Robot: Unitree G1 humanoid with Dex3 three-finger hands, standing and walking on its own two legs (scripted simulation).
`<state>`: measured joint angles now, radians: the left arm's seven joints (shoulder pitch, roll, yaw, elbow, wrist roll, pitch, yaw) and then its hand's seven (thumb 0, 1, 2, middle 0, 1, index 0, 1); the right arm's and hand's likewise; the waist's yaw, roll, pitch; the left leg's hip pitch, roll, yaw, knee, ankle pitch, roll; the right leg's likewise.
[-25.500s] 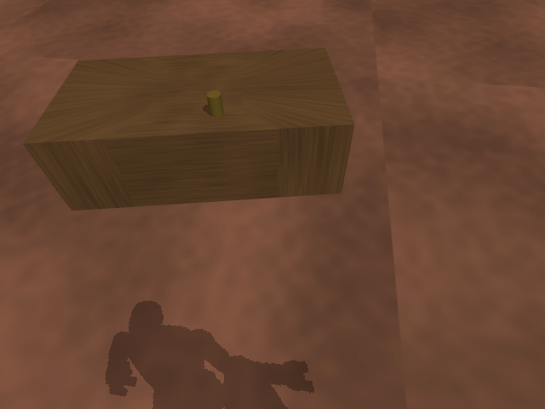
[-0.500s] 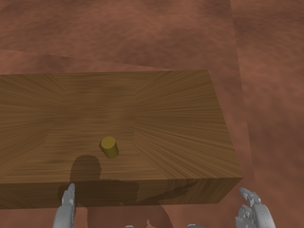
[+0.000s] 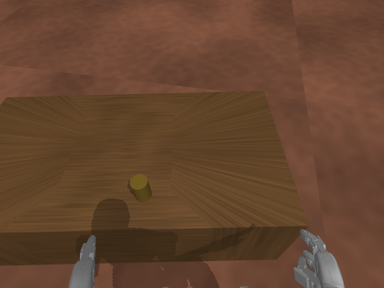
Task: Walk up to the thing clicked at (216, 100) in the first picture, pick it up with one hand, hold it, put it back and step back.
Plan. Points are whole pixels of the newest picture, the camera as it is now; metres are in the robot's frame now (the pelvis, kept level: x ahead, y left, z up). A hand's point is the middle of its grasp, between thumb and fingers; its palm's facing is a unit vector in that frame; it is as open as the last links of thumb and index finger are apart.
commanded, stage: stand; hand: left
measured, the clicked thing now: (141, 188) +0.48 +0.19 -0.26
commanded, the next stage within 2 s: none
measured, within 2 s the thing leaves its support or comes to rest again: neither
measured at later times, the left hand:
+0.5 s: hand out of the picture +0.06 +0.26 -0.11, palm faces -0.01 -0.93 -0.36, open 8.2 cm
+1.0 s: hand out of the picture +0.03 +0.25 -0.10, palm faces -0.02 -0.94 -0.35, open 7.4 cm
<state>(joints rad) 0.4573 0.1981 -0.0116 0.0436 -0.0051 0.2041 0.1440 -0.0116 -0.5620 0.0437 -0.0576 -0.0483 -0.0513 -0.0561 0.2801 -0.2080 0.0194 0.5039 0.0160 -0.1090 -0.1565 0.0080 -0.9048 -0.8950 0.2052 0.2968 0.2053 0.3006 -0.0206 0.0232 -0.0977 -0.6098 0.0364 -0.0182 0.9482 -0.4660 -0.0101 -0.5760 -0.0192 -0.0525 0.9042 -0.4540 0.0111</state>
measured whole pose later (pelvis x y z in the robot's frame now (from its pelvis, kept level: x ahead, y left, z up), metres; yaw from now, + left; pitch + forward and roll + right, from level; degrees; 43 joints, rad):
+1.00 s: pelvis -0.01 +0.01 +0.06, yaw +0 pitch -4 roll +0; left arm 0.15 0.32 0.00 1.18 0.03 -0.01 0.01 0.00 0.90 0.90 -0.21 -0.30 -0.20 -0.30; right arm 0.14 -0.32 -0.02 1.15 -0.02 0.00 -0.01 0.00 -0.91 -0.89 0.20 0.30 0.20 0.30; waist 0.00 0.01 0.05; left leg -0.12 0.00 0.01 0.36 -0.17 0.00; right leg -0.12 -0.05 -0.04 0.37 -0.19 0.03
